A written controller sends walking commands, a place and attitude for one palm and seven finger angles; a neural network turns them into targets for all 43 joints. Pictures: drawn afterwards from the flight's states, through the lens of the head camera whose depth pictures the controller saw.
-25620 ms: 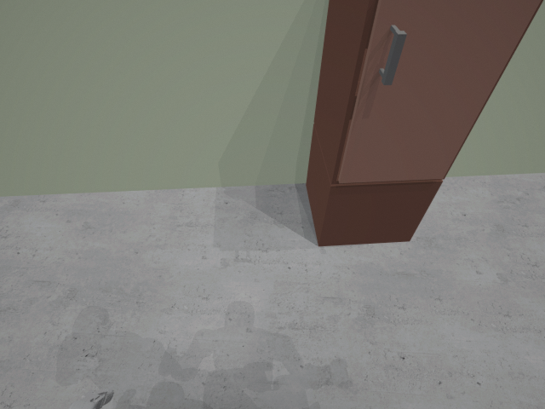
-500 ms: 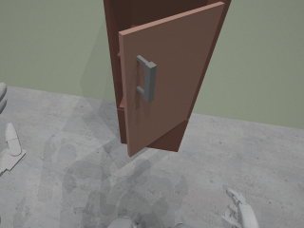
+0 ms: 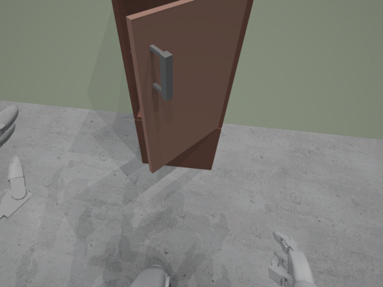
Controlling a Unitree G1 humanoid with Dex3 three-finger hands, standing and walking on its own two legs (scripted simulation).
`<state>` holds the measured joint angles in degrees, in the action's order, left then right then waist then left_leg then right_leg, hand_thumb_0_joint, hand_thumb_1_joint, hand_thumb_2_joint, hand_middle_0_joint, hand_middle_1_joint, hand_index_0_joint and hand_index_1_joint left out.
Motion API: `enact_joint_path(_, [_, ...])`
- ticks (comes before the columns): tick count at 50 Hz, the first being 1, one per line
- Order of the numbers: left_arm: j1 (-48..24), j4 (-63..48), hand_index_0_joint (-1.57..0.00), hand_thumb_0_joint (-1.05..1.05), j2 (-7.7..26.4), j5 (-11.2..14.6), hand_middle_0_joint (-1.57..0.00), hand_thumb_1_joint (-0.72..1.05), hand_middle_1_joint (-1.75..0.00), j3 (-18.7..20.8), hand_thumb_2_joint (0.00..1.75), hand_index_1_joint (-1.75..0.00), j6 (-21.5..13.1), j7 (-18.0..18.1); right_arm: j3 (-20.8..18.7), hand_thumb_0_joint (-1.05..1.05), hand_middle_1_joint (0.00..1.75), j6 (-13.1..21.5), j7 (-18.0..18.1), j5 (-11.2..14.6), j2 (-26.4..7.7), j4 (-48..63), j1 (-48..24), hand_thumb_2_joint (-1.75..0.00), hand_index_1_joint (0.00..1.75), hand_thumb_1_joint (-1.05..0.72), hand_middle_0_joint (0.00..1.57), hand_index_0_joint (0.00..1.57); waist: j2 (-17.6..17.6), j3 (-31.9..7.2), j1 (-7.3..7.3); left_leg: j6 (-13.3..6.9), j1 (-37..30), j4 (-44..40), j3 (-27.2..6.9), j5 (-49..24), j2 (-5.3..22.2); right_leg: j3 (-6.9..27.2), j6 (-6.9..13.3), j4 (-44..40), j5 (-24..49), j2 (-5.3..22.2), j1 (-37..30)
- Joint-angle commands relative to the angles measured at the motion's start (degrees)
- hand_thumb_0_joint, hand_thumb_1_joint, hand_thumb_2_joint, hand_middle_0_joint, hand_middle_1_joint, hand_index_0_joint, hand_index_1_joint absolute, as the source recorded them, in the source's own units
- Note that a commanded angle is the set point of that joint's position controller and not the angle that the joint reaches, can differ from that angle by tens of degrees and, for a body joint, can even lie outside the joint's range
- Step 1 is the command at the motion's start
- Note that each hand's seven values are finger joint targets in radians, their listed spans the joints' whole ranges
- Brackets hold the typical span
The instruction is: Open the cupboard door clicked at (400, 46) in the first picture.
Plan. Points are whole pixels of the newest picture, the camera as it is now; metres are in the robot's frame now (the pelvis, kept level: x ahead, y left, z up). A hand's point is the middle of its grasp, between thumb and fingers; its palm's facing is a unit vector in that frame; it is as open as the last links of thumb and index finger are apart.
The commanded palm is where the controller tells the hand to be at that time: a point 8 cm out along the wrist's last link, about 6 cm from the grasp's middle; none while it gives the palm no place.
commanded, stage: stop stepping back and stand still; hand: left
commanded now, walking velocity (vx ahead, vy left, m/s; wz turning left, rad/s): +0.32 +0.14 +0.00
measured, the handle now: (161, 73) +0.55 +0.13 +0.13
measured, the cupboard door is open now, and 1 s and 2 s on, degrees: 48 48 48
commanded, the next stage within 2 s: let the arm hang, fingers relaxed in 1.24 s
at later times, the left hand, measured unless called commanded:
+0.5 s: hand out of the picture +0.12 +0.26 +0.17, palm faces +0.51 -0.74 -0.44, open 7.4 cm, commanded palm +0.07 +0.29 +0.19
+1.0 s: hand out of the picture +0.06 +0.30 +0.16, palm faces +0.51 -0.75 -0.42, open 7.4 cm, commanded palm +0.01 +0.33 +0.19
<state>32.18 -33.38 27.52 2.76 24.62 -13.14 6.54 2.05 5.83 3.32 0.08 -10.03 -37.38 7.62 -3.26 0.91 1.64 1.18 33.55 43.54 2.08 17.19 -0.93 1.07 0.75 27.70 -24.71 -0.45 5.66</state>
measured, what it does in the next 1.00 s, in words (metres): walks backwards: left foot, then right foot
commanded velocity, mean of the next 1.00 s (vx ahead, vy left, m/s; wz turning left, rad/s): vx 0.02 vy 0.01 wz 0.00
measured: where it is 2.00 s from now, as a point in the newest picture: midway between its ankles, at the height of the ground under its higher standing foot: outside the picture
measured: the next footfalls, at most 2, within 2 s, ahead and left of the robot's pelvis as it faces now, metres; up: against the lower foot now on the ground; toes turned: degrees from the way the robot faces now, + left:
left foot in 0.06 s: +0.10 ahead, +0.09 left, +0.00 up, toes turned +2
right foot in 0.26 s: +0.00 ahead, -0.08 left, +0.00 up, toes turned +6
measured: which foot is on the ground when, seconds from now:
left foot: up 0.00-0.04, down 0.06-0.30, up 0.32-0.52, down 0.54-1.00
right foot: down 0.00-0.08, up 0.10-0.24, down 0.26-1.00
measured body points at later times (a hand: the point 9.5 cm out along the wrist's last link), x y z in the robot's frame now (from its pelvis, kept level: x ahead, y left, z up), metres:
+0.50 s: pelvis -0.06 -0.02 +0.01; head -0.07 -0.02 +0.46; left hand +0.09 +0.29 +0.20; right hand +0.09 -0.26 -0.09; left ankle -0.06 +0.12 -0.71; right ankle -0.04 -0.10 -0.73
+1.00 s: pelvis -0.11 +0.02 +0.01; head -0.13 +0.02 +0.46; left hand +0.03 +0.34 +0.18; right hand +0.06 -0.20 -0.07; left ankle -0.08 +0.12 -0.73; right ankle -0.04 -0.09 -0.73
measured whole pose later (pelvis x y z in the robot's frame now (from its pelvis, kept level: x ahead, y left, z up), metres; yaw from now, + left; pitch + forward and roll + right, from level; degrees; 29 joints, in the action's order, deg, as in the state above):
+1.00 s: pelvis -0.11 +0.02 +0.01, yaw +4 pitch -3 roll -1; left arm 29.0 -22.1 20.6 0.5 22.0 -11.3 8.6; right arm 1.5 7.8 3.9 -0.4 -11.7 -36.4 14.4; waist 0.0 0.7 0.8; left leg -1.1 13.2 26.4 1.1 10.7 0.0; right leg -2.7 0.0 23.7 -8.3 -0.1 14.5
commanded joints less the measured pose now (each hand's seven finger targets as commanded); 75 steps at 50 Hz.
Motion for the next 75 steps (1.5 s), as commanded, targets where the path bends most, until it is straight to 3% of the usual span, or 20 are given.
enact_joint_path(1, [1.98, -8.45, -0.2, 0.0, 8.52, 1.3, -0.2, 0.9, -0.3, 9.89, 0.9, -0.3, -0.66, 1.93, -2.17, 0.0, 0.3, 2.91, 2.45, 0.48, -7.76, 10.16, -3.45, -0.9, 0.3, -0.9, 0.2, 0.2, 5.45, -12.52, -3.25, -2.21, -23.43, -13.07, 2.64, -21.11, -1.55, -3.87, 0.12, 6.86, 54.13, 8.31, 3.75])
enact_joint_path(2, [2.4, -9.07, -0.2, 0.0, 8.56, 1.68, -0.2, 0.9, -0.3, 9.63, 0.9, -0.3, -0.59, 2.11, -2.75, 0.0, 0.3, 3.43, 2.41, 0.36, -9.13, 9.89, -2.29, -0.9, 0.3, -0.9, 0.2, 0.2, 11.31, -14.09, -2.83, -4.49, -30.74, -15.97, -3.34, -38.16, 4.12, -5.06, -2.09, 11.56, 40.24, 4.64, 8.36])
enact_joint_path(3, [1.57, -10.32, -0.2, 0.0, 8.24, 1.8, -0.2, 0.9, -0.3, 8.65, 0.9, -0.3, -0.86, 2.17, -3.35, 0.0, 0.3, 4.15, 1.81, 0.19, -9.86, 9.99, -0.17, -0.9, 0.3, -0.9, 0.2, 0.2, 15.87, -15.23, -2.28, -7.57, -34.52, -18.4, -11.48, -49.0, 10.63, -3.89, -2.46, 17.27, 11.28, 0.83, 12.5])
enact_joint_path(4, [-0.17, -8.48, -0.2, 0.0, 7.78, 1.64, -0.2, 0.9, -0.3, 6.97, 0.9, -0.3, -0.98, 1.75, -3.91, 0.0, 0.3, 5.01, 1.14, 0.76, -10.41, 9.54, 1.36, -0.9, 0.3, -0.9, 0.2, 0.2, 14.36, -11.91, -2.2, -8.79, -32.0, -22.73, -17.21, -40.69, 14.2, -1.73, -1.68, 21.37, -8.16, -0.45, 14.54])
enact_joint_path(7, [-1.34, -6.61, -0.2, 0.0, 8.8, 0.75, -0.2, 0.9, -0.3, 8.58, 0.9, -0.3, -0.73, 2.6, -3.57, 0.0, 0.3, 6.24, 1.34, -0.84, -9.58, 9.37, 0.59, -0.9, 0.3, -0.9, 0.2, 0.2, 14.89, -5.73, -1.82, -8.9, -19.96, -31.46, -20.91, -12.45, 14.74, -0.83, -1.41, 18.55, -7.34, 0.5, 12.72])
enact_joint_path(12, [3.66, -7.62, -0.2, 0.0, 7.56, -0.15, -0.2, 0.9, -0.3, 7.76, 0.9, -0.3, -0.35, 2.87, -3.68, 0.0, 0.3, 4.57, 1.29, -0.4, -9.47, 12.07, -1.09, -0.9, 0.3, -0.9, 0.2, 0.2, 15.35, -3.66, -1.58, -3.81, -1.76, -34.04, -9.05, 16.75, 7.64, -6.34, 0.07, 1.85, 1.61, -0.87, -5.86])
enact_joint_path(14, [3.89, -6.6, -0.2, 0.0, 8.96, -0.7, -0.2, 0.9, -0.3, 8.41, 0.9, -0.3, -0.6, 2.65, -4.1, 0.0, 0.3, 3.35, 1.1, -0.73, -8.93, 12.39, -1.02, -0.9, 0.3, -0.9, 0.2, 0.2, 4.45, -2.59, -1.98, -1.25, -5.23, -17.73, -3.8, 12.61, 1.88, 2.32, 2.87, -11.01, -6.31, 6.26, 2.79])
enact_joint_path(15, [2.29, -5.99, -0.2, 0.0, 8.33, -0.53, -0.2, 0.9, -0.3, 7.47, 0.9, -0.3, -0.94, 2.43, -4.59, 0.0, 0.3, 2.84, 1.21, -0.68, -8.83, 11.75, -0.85, -0.9, 0.3, -0.9, 0.2, 0.2, -4.07, -1.48, -2.15, 0.05, -12.63, 0.41, -2.01, 6.47, -0.8, 16.75, 6.65, -20.38, -15.84, 16.16, 17.76])
enact_joint_path(16, [-0.55, -6.11, -0.2, 0.0, 8.16, -0.47, -0.2, 0.9, -0.3, 7.51, 0.9, -0.3, -1.0, 2.55, -4.86, 0.0, 0.3, 2.77, 1.38, -0.5, -8.66, 10.39, -0.41, -0.9, 0.3, -0.9, 0.2, 0.2, -8.81, 0.37, -1.36, 0.13, -11.67, 12.49, -4.09, 6.09, -0.46, 23.55, 8.99, -23.27, -18.11, 21.1, 24.33])
enact_joint_path(20, [-7.58, -0.22, -0.2, 0.0, 6.49, -1.53, -0.2, 0.9, -0.3, 6.15, 0.9, -0.3, -1.7, 2.76, -3.59, 0.0, 0.3, 3.79, 2.41, -0.63, -7.67, 8.47, 0.19, -0.9, 0.3, -0.9, 0.2, 0.2, -2.06, -0.39, -2.79, -0.59, -11.99, 5.0, -2.2, 1.89, 3.45, 9.34, 5.49, -16.0, -2.25, 13.99, 17.62])
enact_joint_path(25, [-8.93, 0.23, -0.2, 0.0, 4.31, -2.09, -0.2, 0.9, -0.3, 3.39, 0.9, -0.3, -1.97, 3.74, -3.49, 0.0, 0.3, 6.36, 3.26, -0.62, -8.39, 6.98, 1.57, -0.9, 0.3, -0.9, 0.2, 0.2, 2.73, -2.82, -1.62, -2.81, -20.23, -18.92, -0.82, -2.73, 2.2, 6.18, 2.46, -9.93, 12.31, 10.12, 7.34])
enact_joint_path(29, [-4.55, -4.47, -0.2, 0.0, 6.52, -1.53, -0.2, 0.9, -0.3, 5.58, 0.9, -0.3, -2.28, 3.39, -4.73, 0.0, 0.3, 6.11, 2.24, 0.0, -10.06, 9.34, 1.41, -0.9, 0.3, -0.9, 0.2, 0.2, 3.59, -8.87, -1.15, -2.85, -23.2, -18.21, -4.23, -22.62, 6.69, 2.24, -0.44, -3.02, 29.69, 5.03, -0.24])
enact_joint_path(30, [-3.43, -5.31, -0.2, 0.0, 6.45, -1.47, -0.2, 0.9, -0.3, 5.89, 0.9, -0.3, -2.39, 3.12, -3.75, 0.0, 0.3, 5.95, 1.89, -0.1, -8.63, 9.44, 0.87, -0.9, 0.3, -0.9, 0.2, 0.2, 7.89, -8.9, -1.54, -2.56, -21.63, -18.96, -3.23, -23.25, 5.56, 0.75, -0.18, -1.8, 31.13, 5.17, -0.6])
enact_joint_path(43, [-5.99, 0.39, -0.2, 0.0, 3.82, -1.54, -0.2, 0.9, -0.3, 4.04, 0.9, -0.3, -2.33, 2.76, -3.66, 0.0, 0.3, 4.87, 1.25, -0.17, -9.18, 10.13, 1.02, -0.9, 0.3, -0.9, 0.2, 0.2, 6.29, 0.11, -1.91, -2.83, -13.05, -25.62, -5.12, 8.95, 5.15, 1.94, -1.11, -11.23, -0.71, 3.27, 7.39])
enact_joint_path(54, [-6.79, -5.27, -0.2, 0.0, 5.79, -3.24, -0.2, 0.9, -0.3, 5.2, 0.9, -0.3, -3.01, 3.1, -3.56, 0.0, 0.3, 6.55, 1.62, -0.69, -9.13, 10.31, 0.32, -0.9, 0.3, -0.9, 0.2, 0.2, 11.52, -2.4, -0.99, -3.64, -7.23, -32.07, -8.76, 13.25, 6.71, -1.21, -1.88, -3.39, 9.63, 0.68, -2.6])
enact_joint_path(66, [-6.52, 0.3, -0.2, 0.0, 3.58, -2.12, -0.2, 0.9, -0.3, 3.67, 0.9, -0.3, -3.49, 2.78, -4.06, 0.0, 0.3, 6.28, 1.36, -0.41, -8.83, 8.24, 0.93, -0.9, 0.3, -0.9, 0.2, 0.2, 3.45, -2.54, -1.75, -2.25, -17.63, -20.58, -4.77, 4.36, 3.15, 4.55, 0.07, -13.34, 0.02, 4.58, 10.41])
enact_joint_path(67, [-10.15, 43.36, -0.2, 0.0, -4.31, -5.5, -0.2, 0.9, -0.3, -17.88, 0.9, -0.3, 7.08, -5.25, -7.2, 0.0, 0.3, 6.07, -3.86, -0.63, -19.51, -6.59, -0.34, -0.9, 0.3, -0.9, 0.2, 0.2, 6.36, 1.51, -5.42, -3.62, -11.48, -13.64, -10.45, -7.12, 5.92, 0.5, 2.36, -1.56, 11.06, 6.91, 16.17])
enact_joint_path(70, [-11.03, 45.11, -0.2, 0.0, -5.78, -4.74, -0.2, 0.9, -0.3, -16.76, 0.9, -0.3, 12.51, -6.73, -6.7, 0.0, 0.3, 0.1, -3.26, -0.98, -17.09, -4.92, 2.17, -0.9, 0.3, -0.9, 0.2, 0.2, 8.68, -2.83, -3.05, -6.25, -7.13, -21.25, -14.94, -7.9, 10.76, -0.22, 1.34, 8.54, 5.22, 2.05, 12.35])
enact_joint_path(72, [-13.19, 50.14, -0.2, 0.0, -3.6, -5.17, -0.2, 0.9, -0.3, -16.87, 0.9, -0.3, 12.36, -6.71, -6.24, 0.0, 0.3, -0.99, -3.03, -1.53, -17.86, -4.51, 0.16, -0.9, 0.3, -0.9, 0.2, 0.2, 1.97, -3.8, -1.88, -7.75, -7.07, -21.71, -16.8, -9.85, 10.78, 0.77, 1.85, 9.99, 6.53, 1.45, 9.32])
enact_joint_path(75, [-16.52, 59.47, -0.2, 0.0, 0.04, -5.47, -0.2, 0.9, -0.3, -17.7, 0.9, -0.3, 12.13, -6.59, -6.21, 0.0, 0.3, -2.18, -3.18, -1.34, -17.79, -6.07, 0.18, -0.9, 0.3, -0.9, 0.2, 0.2, -6.5, -6.45, -1.11, -5.36, -11.5, -15.26, -11.24, -11.53, 5.15, 5.87, 3.81, 1.68, 15.4, 5.81, 6.93])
